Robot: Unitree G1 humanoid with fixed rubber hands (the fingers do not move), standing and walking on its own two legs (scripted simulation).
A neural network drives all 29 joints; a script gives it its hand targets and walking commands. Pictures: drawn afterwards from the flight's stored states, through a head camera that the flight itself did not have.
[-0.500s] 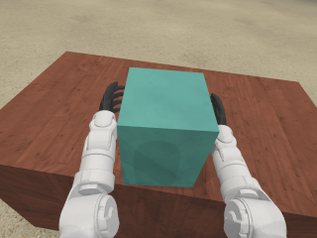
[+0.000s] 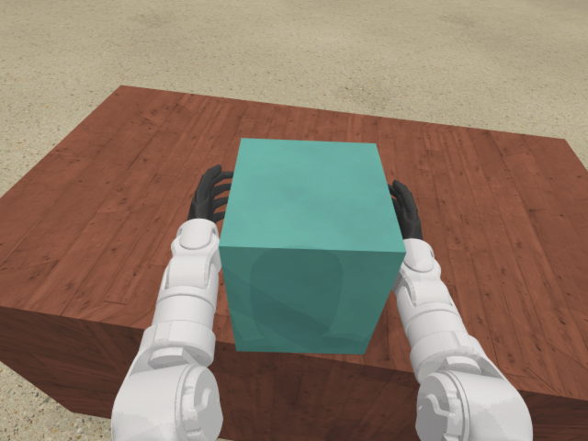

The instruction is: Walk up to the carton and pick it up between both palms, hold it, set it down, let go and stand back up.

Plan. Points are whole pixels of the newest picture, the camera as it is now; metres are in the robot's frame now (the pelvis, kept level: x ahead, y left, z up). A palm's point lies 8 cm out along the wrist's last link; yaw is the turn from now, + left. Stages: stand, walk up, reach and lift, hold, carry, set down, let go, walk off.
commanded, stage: set down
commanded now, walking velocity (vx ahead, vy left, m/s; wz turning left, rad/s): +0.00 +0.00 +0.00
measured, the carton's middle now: (304, 249) +0.39 +0.00 +0.06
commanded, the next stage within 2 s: none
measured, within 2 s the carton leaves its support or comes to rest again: rests again in 0.02 s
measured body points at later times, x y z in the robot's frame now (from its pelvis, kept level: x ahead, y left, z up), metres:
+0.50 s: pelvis -0.01 +0.00 +0.00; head +0.00 +0.03 +0.45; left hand +0.40 +0.15 +0.10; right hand +0.39 -0.15 +0.09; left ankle -0.04 +0.11 -0.75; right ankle -0.01 -0.12 -0.75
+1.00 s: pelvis -0.01 +0.00 +0.00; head +0.00 +0.03 +0.45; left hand +0.40 +0.15 +0.10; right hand +0.38 -0.15 +0.09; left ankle -0.04 +0.11 -0.75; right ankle -0.01 -0.12 -0.75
